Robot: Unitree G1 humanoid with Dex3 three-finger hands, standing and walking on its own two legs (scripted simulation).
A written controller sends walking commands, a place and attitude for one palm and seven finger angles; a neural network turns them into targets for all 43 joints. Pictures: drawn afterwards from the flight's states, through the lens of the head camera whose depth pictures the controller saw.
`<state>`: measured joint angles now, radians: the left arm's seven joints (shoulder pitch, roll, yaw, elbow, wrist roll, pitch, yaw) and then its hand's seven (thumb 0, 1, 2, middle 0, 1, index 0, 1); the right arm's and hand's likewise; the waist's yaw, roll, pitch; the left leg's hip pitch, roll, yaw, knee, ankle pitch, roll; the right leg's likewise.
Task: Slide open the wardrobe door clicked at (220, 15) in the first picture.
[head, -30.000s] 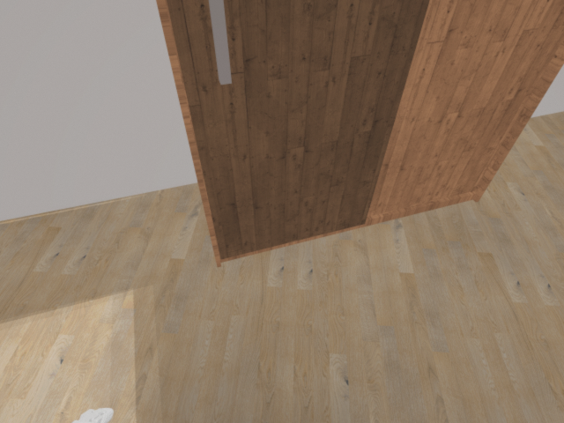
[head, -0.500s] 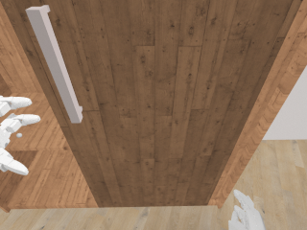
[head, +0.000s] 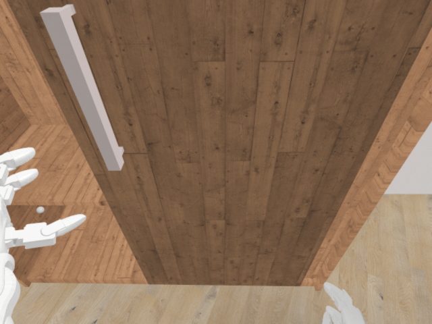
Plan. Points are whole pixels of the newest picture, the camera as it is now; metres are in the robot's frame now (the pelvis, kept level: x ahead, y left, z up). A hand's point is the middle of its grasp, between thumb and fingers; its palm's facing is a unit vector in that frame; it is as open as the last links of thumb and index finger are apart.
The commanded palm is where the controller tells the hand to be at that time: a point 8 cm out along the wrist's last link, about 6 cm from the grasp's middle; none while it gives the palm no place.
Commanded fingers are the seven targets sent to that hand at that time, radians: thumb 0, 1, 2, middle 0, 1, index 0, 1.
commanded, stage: draw the hand back to the body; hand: left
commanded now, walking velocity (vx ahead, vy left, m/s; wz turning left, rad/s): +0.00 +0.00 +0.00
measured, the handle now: (96, 99) +0.42 +0.29 +0.23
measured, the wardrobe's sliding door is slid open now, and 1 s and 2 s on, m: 0.57 0.57 0.57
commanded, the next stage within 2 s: step back with the hand held close in 0.74 s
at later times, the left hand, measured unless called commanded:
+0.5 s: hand (78, 216) +0.21 +0.24 +0.16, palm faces +0.43 -0.81 -0.39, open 7.8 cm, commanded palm +0.17 +0.28 +0.17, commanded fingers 0.00 0.90 0.90 -0.20 -0.30 -0.20 -0.30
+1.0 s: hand (74, 209) +0.21 +0.24 +0.18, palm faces +0.45 -0.79 -0.42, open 7.4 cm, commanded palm +0.15 +0.27 +0.18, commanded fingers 0.00 0.90 0.90 -0.20 -0.30 -0.20 -0.30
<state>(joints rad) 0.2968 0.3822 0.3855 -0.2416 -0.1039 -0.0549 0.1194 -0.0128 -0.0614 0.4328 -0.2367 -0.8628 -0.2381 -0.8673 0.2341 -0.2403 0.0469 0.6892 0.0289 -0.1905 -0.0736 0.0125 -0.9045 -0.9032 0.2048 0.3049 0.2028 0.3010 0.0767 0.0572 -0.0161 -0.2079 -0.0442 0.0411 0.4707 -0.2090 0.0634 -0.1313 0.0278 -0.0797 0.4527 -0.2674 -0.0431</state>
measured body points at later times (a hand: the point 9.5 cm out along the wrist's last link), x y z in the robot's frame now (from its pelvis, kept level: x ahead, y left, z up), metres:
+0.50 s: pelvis +0.03 -0.02 +0.00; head +0.00 -0.05 +0.45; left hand +0.18 +0.28 +0.18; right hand +0.22 -0.24 -0.08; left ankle +0.03 +0.07 -0.74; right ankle -0.01 -0.09 -0.74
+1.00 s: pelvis +0.01 -0.03 +0.00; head +0.00 -0.05 +0.45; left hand +0.18 +0.28 +0.20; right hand +0.20 -0.26 -0.08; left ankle +0.03 +0.07 -0.74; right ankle -0.01 -0.09 -0.74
